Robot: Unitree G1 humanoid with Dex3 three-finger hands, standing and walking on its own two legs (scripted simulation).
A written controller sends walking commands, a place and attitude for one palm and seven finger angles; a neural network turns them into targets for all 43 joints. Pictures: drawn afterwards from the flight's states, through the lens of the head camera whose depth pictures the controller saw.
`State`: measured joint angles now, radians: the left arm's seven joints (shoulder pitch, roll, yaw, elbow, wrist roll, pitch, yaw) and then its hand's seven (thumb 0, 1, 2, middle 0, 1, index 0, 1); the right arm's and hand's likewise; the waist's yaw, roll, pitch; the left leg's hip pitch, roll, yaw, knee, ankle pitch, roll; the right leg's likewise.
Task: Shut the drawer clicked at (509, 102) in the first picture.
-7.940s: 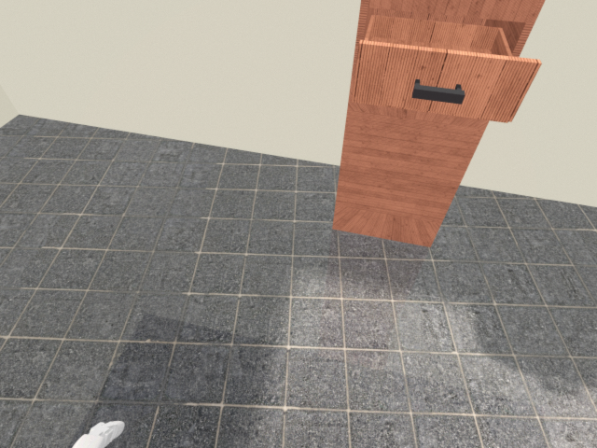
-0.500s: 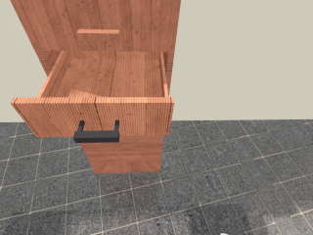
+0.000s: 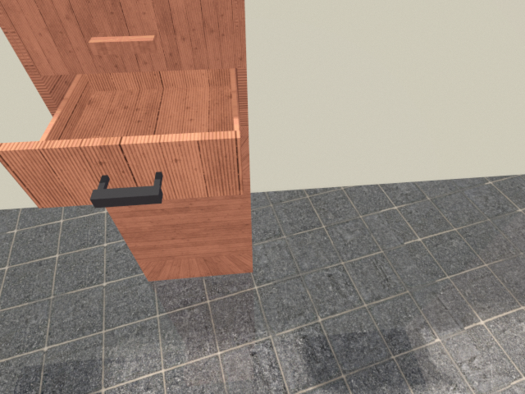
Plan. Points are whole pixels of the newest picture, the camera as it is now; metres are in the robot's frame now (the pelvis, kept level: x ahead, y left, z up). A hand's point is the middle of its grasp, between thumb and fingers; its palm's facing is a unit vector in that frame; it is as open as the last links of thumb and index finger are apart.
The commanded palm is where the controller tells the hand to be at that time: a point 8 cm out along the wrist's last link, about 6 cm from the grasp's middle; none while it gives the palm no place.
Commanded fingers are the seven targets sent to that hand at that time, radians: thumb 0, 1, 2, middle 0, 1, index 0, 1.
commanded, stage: come to a stop and stand still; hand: left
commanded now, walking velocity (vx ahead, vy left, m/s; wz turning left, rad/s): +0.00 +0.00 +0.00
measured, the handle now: (129, 187) +0.42 +0.25 +0.07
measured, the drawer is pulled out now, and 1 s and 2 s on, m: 0.23 0.23 0.23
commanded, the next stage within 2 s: look again from close up in 0.62 s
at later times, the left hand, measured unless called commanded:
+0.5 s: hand out of the picture -0.08 +0.16 -0.17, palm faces +0.04 -0.99 -0.16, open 7.4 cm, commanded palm none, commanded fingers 0.00 0.90 0.90 -0.20 -0.30 -0.20 -0.30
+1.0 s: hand out of the picture +0.00 +0.21 -0.16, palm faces +0.01 -0.97 -0.22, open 7.4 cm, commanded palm none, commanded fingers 0.00 0.90 0.90 -0.20 -0.30 -0.20 -0.30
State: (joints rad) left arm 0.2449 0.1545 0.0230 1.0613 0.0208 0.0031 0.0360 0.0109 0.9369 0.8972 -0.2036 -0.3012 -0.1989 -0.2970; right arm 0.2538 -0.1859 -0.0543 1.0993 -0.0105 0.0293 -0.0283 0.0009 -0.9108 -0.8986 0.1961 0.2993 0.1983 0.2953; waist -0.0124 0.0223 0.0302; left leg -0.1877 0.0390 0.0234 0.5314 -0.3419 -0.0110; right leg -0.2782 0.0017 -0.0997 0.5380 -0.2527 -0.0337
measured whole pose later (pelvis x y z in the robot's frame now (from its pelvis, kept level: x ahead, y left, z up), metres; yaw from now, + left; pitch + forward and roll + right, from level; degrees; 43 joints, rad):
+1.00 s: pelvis -0.02 +0.03 +0.00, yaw -1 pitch -1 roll +0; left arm 0.32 0.14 0.00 1.09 0.02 -0.02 0.04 0.00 0.92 0.90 -0.20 -0.30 -0.20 -0.30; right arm 0.37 -0.13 0.01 1.06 -0.03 -0.02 -0.02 0.01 -0.92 -0.90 0.20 0.30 0.20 0.30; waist -0.01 0.04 -0.05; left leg -0.20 -0.02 0.06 0.52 -0.30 0.04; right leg -0.29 -0.05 -0.05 0.52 -0.21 0.01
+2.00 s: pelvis +0.08 +0.04 +0.01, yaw +5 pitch -2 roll -2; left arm 0.30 0.14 0.01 1.11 0.01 0.02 0.05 0.00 0.91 0.90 -0.20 -0.30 -0.19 -0.30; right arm 0.17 -0.16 -0.01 1.05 -0.02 -0.03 -0.05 0.00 -0.94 -0.90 0.20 0.30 0.20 0.30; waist 0.02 -0.02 0.09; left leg -0.22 -0.01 0.11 0.51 -0.27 0.08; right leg -0.28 -0.06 -0.06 0.85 -0.52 0.02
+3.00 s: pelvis +0.08 -0.03 +0.01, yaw +5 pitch -1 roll +0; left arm 0.30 0.14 -0.03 1.12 0.01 -0.02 0.03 0.00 0.92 0.90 -0.20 -0.30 -0.20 -0.30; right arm 0.28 -0.14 0.01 1.15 -0.01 -0.02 -0.02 0.00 -0.91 -0.90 0.20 0.30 0.20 0.30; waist -0.01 0.00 0.03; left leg -0.19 0.06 0.08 0.44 -0.22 -0.03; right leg -0.15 0.00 -0.05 0.46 -0.29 -0.03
